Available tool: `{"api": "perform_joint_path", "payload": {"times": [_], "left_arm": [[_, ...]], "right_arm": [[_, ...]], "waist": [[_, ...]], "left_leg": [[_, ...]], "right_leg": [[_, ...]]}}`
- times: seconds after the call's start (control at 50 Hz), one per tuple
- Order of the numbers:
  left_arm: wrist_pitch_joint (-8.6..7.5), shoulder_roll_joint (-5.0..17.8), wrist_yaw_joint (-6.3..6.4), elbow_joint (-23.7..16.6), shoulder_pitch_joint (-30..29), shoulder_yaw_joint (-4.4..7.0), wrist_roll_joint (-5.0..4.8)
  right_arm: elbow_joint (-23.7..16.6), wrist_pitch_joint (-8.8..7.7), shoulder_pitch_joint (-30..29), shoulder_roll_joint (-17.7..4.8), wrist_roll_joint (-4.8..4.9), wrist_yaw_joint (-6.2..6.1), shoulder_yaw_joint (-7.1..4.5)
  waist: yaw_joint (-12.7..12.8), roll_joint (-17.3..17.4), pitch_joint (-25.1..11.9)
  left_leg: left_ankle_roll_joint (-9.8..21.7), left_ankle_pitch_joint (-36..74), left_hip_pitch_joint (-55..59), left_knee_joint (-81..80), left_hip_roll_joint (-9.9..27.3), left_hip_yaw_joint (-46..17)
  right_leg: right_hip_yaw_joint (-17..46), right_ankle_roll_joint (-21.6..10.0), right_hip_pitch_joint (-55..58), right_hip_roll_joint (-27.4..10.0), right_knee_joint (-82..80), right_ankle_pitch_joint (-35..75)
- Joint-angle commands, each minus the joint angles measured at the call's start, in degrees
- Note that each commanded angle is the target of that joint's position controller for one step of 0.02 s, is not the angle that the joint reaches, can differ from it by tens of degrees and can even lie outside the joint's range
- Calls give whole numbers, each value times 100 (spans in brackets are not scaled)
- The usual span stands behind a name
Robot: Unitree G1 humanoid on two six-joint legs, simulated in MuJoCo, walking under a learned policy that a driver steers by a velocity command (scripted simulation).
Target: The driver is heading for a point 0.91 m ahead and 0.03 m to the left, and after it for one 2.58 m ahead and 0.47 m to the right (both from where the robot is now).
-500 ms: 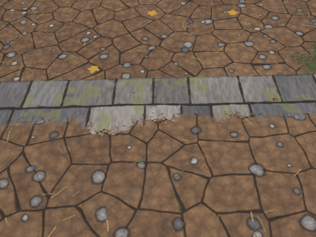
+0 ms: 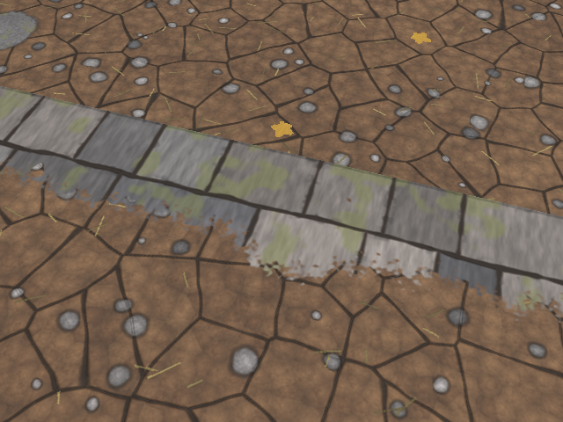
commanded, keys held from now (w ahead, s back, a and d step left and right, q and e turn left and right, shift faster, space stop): w+q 0.26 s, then w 0.74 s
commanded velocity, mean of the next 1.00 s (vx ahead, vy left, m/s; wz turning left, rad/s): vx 0.50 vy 0.00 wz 0.29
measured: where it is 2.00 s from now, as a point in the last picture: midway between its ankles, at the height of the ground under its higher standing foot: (231, 248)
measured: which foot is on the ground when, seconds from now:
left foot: down 0.00-0.38, up 0.40-0.86, down 0.88-1.00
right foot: up 0.00-0.34, down 0.36-0.88, up 0.90-1.00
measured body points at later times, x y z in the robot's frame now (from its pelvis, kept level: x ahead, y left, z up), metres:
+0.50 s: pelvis +0.28 -0.04 +0.00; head +0.31 -0.03 +0.45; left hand +0.36 +0.25 -0.10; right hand +0.42 -0.28 -0.12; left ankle +0.15 +0.07 -0.64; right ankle +0.36 -0.12 -0.73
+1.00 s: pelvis +0.52 +0.09 +0.00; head +0.54 +0.11 +0.45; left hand +0.49 +0.37 -0.13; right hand +0.75 -0.12 -0.08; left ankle +0.55 +0.19 -0.73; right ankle +0.46 -0.09 -0.65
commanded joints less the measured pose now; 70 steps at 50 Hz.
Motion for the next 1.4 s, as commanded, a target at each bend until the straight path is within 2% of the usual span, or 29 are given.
{"api": "perform_joint_path", "payload": {"times": [0.02,0.08,0.16,0.24,0.32,0.36,0.38,0.4,0.42,0.44,0.46,0.48,0.54,0.64,0.7,0.8,0.84,0.86,0.88,0.9,0.92,0.94,0.96,1.0,1.08,1.22,1.32,1.36,1.4], "left_arm": [[54,552,19,-383,241,177,118],[122,417,50,-630,-369,135,174],[70,267,-31,-892,-1176,59,105],[-24,364,-154,-1138,-1658,55,41],[-136,553,-235,-1109,-1286,117,39],[-183,822,-185,-858,-154,249,142],[-164,1161,-155,-771,793,325,202],[-89,1394,-222,-432,1329,419,177],[-71,841,-245,-500,1230,286,1],[-29,553,-222,-556,882,202,-19],[18,508,-217,-616,551,147,46],[40,442,-217,-600,379,114,83],[3,390,-218,-499,392,68,87],[59,761,-143,-308,712,149,5],[121,839,-131,-188,972,144,-48],[251,952,-118,29,1318,153,-93],[314,1065,-88,49,1202,179,-105],[337,1036,-71,42,1139,160,-111],[334,857,-53,-18,1108,83,-51],[250,365,-57,-229,1419,-90,62],[132,220,-81,-198,1646,-157,18],[78,769,-118,-253,1192,-9,-125],[65,838,-130,-360,804,10,-146],[143,721,-105,-357,644,40,-4],[386,440,-82,-286,782,18,-53],[343,269,-196,-626,-276,-17,-35],[331,165,-381,-1090,-1031,-90,-42],[325,221,-469,-1250,-1053,-65,-26],[324,460,-502,-1196,-392,65,28]], "right_arm": [[-482,-158,-95,-667,-5,-84,-140],[-405,-161,264,-856,23,-213,-185],[-336,-95,614,-828,55,-292,-169],[-227,-45,917,-854,86,-316,-174],[-194,33,890,-824,53,-376,-171],[-288,25,686,-590,7,-330,-73],[-386,-2,844,-350,-118,-315,33],[-322,-57,1782,-87,115,-302,109],[-205,-83,1550,-643,181,-309,37],[-328,-86,795,-875,146,-297,-20],[-424,-92,388,-813,61,-295,-6],[-497,-117,189,-726,-25,-276,-12],[-470,-96,357,-424,-7,-236,29],[-730,-126,-486,-213,-56,-218,149],[-828,-164,-1002,-185,-16,-157,179],[-1078,-216,-1588,-334,55,-21,154],[-1021,-246,-1258,-499,35,-2,84],[-839,-246,-674,-669,-1,-29,-17],[-597,-240,262,-982,-42,-86,-153],[-504,-205,1094,-1568,-171,-141,-283],[-401,-174,1316,-1487,-88,-104,-246],[-412,-176,1057,-1074,-29,-95,-117],[-468,-173,632,-905,-4,-88,-46],[-532,-191,16,-617,-84,-39,50],[-330,-360,-75,-662,-140,-61,7],[28,-350,270,-842,-137,-216,-14],[331,-177,716,-951,-67,-264,-49],[324,-61,582,-1029,-47,-311,-64],[222,57,441,-1191,-39,-425,-100]], "waist": [[206,217,-690],[50,261,-461],[-269,574,-309],[-449,656,-234],[-246,896,-328],[324,809,-1044],[586,54,-1909],[251,-1986,-2396],[398,-1208,-1814],[502,-558,-1011],[369,-87,-587],[234,-5,-348],[8,-392,-424],[218,-282,-305],[413,-316,-209],[501,-416,-31],[205,-465,-199],[-117,-388,-549],[-518,-208,-1189],[-614,915,-2102],[-551,1752,-2535],[-587,1167,-1758],[-450,883,-1120],[-89,571,-531],[163,591,-362],[-208,381,-41],[-498,293,211],[-364,393,189],[3,710,-363]], "left_leg": [[1113,1481,949,-1519,1502,-2001],[1029,1707,788,-1592,1312,-1683],[708,1003,763,-1491,1063,-1574],[636,768,1122,-1142,1238,-2009],[513,1273,1635,-566,1480,-2389],[250,2294,1362,706,1011,-2054],[18,1011,355,2367,569,-1609],[-357,-2216,-1651,4050,-156,-1163],[-357,-2209,-2370,4704,224,-1421],[-355,-1659,-2560,4781,419,-1276],[-368,-1251,-2370,4594,641,-1032],[-378,-984,-2234,4232,833,-920],[-435,-749,-1729,3562,1091,-623],[-588,392,-1861,1919,1187,-374],[-609,1089,-1502,990,1018,-205],[-424,757,-1352,296,850,-140],[-250,497,-719,-2,698,-14],[-112,532,168,-195,550,122],[121,673,1597,-73,840,-170],[825,569,3795,-14,2318,-2233],[1294,-328,4303,-816,2871,-4093],[1053,-888,3726,-994,2652,-3645],[861,-677,2911,-1126,2435,-2879],[711,99,1602,-1532,1973,-1989],[726,918,938,-2044,1827,-999],[368,1433,1370,-2184,1742,150],[286,1996,2478,-1810,2077,435],[156,3327,2683,-1284,2102,620],[-46,5611,2652,-112,1973,795]], "right_leg": [[189,110,-789,-263,-521,461],[90,310,-1049,-87,-1549,1269],[80,295,-802,266,-3215,2449],[142,198,-597,466,-3936,2477],[75,-66,-34,522,-4278,1803],[116,-487,1755,332,-4442,1944],[1230,-941,3453,-658,-4187,2060],[3862,-1827,4969,-1722,-4901,708],[4195,-1656,4667,-1698,-5225,-583],[3318,-1413,3879,-1470,-5320,-516],[2658,-1315,3079,-1241,-5453,132],[2248,-1298,2556,-1034,-5590,685],[1472,-1286,2031,-687,-5884,1621],[755,-1282,2023,-619,-6162,2263],[401,-1131,2016,-498,-6111,2251],[533,-1018,2595,-865,-5793,2254],[475,-886,2733,-900,-5342,3017],[247,-759,2635,-688,-4656,3829],[-18,-560,2022,-398,-3458,3754],[-427,-175,6,275,-1255,1772],[157,-109,-1237,725,-162,-1383],[371,-168,-1817,368,332,-1144],[200,-216,-1878,111,206,-564],[140,-140,-1345,-222,-361,211],[224,39,-1056,-300,-713,1011],[172,3,-1237,0,-2651,2790],[-155,-199,-1690,84,-3345,2267],[-449,-340,-1479,258,-3518,1684],[-879,-510,-402,752,-3517,1271]]}}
